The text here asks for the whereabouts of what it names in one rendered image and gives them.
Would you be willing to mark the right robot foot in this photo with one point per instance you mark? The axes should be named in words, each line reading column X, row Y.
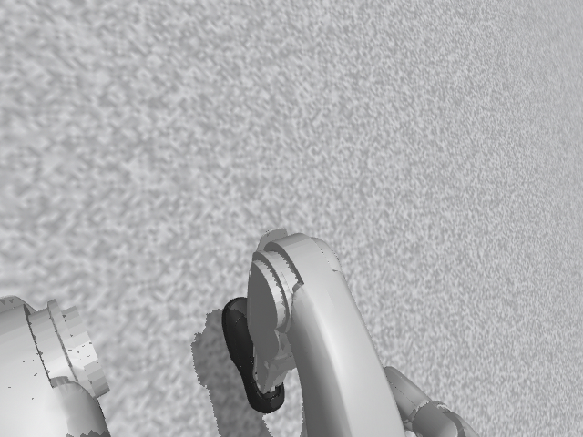
column 240, row 346

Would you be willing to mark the right robot hand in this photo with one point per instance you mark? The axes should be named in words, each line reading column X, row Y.
column 409, row 398

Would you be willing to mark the right robot arm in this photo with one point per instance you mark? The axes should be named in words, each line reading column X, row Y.
column 435, row 419

